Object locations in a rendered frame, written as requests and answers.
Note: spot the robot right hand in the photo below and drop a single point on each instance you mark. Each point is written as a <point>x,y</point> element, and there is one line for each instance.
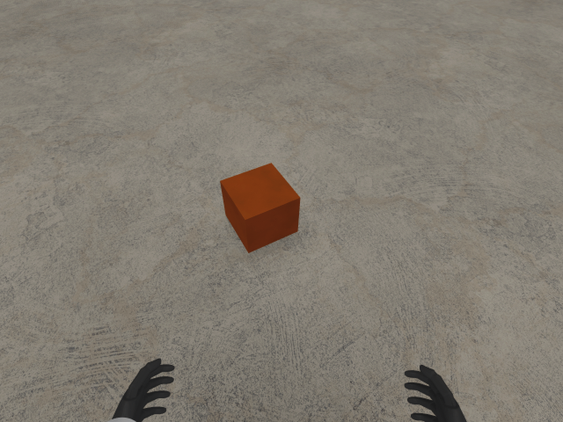
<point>443,404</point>

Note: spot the robot left hand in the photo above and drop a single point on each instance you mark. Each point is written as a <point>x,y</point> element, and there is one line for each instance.
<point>136,397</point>

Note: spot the carton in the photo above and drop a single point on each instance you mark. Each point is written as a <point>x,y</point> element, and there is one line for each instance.
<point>261,206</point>

